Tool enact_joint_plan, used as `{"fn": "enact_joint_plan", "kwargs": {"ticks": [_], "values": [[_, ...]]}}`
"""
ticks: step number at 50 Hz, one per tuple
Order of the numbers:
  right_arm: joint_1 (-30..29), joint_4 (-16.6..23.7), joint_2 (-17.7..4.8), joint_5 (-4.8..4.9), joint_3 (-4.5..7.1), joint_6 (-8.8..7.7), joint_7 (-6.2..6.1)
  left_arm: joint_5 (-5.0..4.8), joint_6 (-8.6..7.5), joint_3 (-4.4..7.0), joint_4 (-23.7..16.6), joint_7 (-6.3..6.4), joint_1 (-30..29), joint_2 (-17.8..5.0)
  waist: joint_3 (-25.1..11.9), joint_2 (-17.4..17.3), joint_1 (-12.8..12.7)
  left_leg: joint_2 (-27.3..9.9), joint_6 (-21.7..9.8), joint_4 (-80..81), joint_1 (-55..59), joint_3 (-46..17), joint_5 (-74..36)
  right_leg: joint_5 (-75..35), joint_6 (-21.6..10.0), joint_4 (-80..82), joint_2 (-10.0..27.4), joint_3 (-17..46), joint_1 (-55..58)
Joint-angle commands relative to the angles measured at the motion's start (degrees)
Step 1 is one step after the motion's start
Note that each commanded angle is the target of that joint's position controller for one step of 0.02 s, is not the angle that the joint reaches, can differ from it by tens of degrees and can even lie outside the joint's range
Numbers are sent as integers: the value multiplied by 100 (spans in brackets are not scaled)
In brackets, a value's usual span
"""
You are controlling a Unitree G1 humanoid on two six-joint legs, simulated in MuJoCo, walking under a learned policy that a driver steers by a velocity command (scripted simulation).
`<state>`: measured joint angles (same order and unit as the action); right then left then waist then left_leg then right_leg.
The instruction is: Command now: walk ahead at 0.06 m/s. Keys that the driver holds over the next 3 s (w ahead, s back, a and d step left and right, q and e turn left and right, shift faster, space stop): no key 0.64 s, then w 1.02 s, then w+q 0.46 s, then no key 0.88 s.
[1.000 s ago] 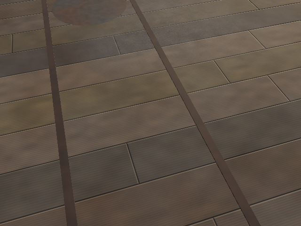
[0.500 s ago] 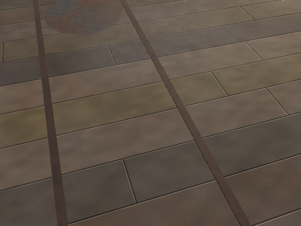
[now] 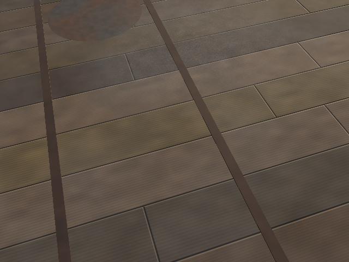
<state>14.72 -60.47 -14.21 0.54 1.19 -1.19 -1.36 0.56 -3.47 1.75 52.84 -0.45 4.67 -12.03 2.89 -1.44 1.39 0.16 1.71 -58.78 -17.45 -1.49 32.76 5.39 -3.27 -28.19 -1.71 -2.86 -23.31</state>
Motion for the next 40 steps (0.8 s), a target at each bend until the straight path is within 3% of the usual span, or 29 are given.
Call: {"fn": "enact_joint_plan", "kwargs": {"ticks": [1, 3, 5, 7, 8, 9, 10, 12, 14, 17, 22, 27, 32, 33, 34, 36, 37, 38, 40], "values": [[552, 66, -303, -35, 94, 181, -142, 102, 29, 127, -259, 44, -313, -745, -492, 777, 159, -320, 91, 607, 0, -17, -271, 314, -811, 1470, 1280, 1451, 167], [596, 13, -225, -68, 76, 205, -186, 125, 58, 126, -208, 99, -171, -739, -678, 829, 141, -277, 60, 1338, 355, 73, -521, 639, -859, 1501, 1225, 1346, 140], [655, -56, -227, -98, 84, 232, -159, 9, 104, 136, -191, 149, -207, -791, -783, 774, 225, -224, -36, 2154, 849, 199, -1507, 1557, -774, 1545, 1182, 1297, -21], [619, -82, -258, -212, 97, 253, -99, -75, 156, 111, -92, 178, -88, -698, -574, 682, 261, -165, -221, 2728, 1254, 297, -2024, 2668, -412, 1576, 988, 1151, -423], [516, -5, -338, -266, 90, 254, -94, -57, 172, 86, -12, 174, 58, -619, -289, 503, 201, -374, -366, 3150, 1098, 55, -1902, 2939, -152, 1486, 841, 1053, -519], [360, 52, -630, -221, 136, 238, -113, -40, 203, 117, 5, 186, 196, -659, 38, 117, -12, -555, -531, 3492, 377, -165, -949, 2745, 53, 1300, 561, 750, -268], [218, 13, -640, -155, 142, 176, -111, -25, 216, 108, 4, 213, 217, -591, 187, -344, -124, -523, -593, 3788, -459, -255, -77, 2110, 160, 1008, 347, 484, 441], [-61, 28, -454, -146, 106, 17, -105, 0, 201, 108, 90, 241, 360, -549, 118, -626, -263, -528, -417, 4120, -814, -296, -182, 1149, 114, 526, 303, 407, 1199], [-122, 42, -407, -119, 109, -97, -88, 21, 195, 121, 200, 244, 502, -585, -4, -467, -280, -502, -322, 4029, -594, -263, -692, 692, 33, 413, 320, 382, 1290], [177, -36, -385, -74, 107, -139, -79, -25, 183, 112, 292, 211, 475, -531, -143, -61, -148, -413, -337, 3762, -112, -131, -1489, 282, -35, 391, 362, 424, 1169], [351, -67, -353, -68, 93, -103, -69, -61, 199, 117, 415, 194, 494, -546, -397, 104, -84, -362, -359, 3548, 232, -25, -2399, -595, -35, 196, 385, 415, 1359], [379, -67, -308, -62, 85, -59, -58, -78, 266, 125, 543, 225, 535, -576, -390, 142, -98, -329, -355, 3501, 326, 32, -2796, -892, -31, 102, 401, 429, 1467], [391, -73, -256, -65, 85, -30, -57, -86, 320, 140, 638, 253, 490, -598, -323, 111, -114, -306, -348, 3525, 371, 66, -2921, -945, -17, 86, 412, 446, 1517], [530, -148, -204, -59, 82, -20, -59, -86, 332, 128, 720, 253, 581, -530, -443, 81, -103, -268, -376, 3599, 445, 104, -2322, -366, -14, 61, 328, 349, 1565], [578, -177, -275, -24, 116, -2, -65, -114, 346, 144, 758, 251, 588, -535, -319, -27, -101, -262, -485, 3680, 361, 46, -1409, 607, -20, -93, 168, 190, 1425], [609, -110, -527, 46, 209, -13, -87, -141, 302, 170, 697, 235, 389, -552, 233, -404, -24, -680, -909, 4095, 231, -638, 526, 2315, -17, -577, -64, -36, 517], [760, -101, -685, 87, 265, -71, -87, -154, 210, 152, 578, 206, 155, -480, 511, -622, 76, -1182, -1193, 4469, 375, -1346, 1123, 2254, -19, -998, -73, -142, -34], [802, -91, -844, 118, 326, -142, -95, -199, 104, 141, 475, 161, -33, -439, 783, -798, 108, -1703, -1468, 4778, 534, -2002, 1263, 2001, -84, -1367, 54, -99, -563], [811, -66, -756, 71, 336, -305, -81, -230, -88, 148, 354, 71, -240, -438, 977, -750, 97, -2090, -1632, 4742, 930, -2337, 200, 2065, -204, -1790, 383, 175, -1226]]}}
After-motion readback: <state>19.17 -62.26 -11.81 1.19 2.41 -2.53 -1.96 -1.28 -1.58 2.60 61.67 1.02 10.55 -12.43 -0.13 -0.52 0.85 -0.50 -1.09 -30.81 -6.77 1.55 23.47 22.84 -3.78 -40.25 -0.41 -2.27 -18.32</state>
